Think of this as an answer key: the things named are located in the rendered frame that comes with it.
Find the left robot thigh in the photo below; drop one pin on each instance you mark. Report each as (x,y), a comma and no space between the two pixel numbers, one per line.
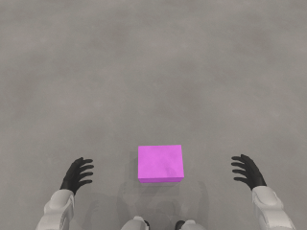
(136,224)

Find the right robot hand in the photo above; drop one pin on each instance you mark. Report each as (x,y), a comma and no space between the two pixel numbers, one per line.
(253,177)

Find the left robot hand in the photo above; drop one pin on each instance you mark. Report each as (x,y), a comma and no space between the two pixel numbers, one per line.
(73,176)

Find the robot right shin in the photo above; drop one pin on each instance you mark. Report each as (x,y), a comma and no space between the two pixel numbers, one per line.
(189,222)

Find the carton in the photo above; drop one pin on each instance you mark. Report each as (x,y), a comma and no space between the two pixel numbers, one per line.
(160,164)

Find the right robot forearm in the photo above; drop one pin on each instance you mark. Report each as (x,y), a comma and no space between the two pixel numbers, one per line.
(269,210)

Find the left robot forearm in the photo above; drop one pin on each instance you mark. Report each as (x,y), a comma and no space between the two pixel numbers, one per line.
(58,212)

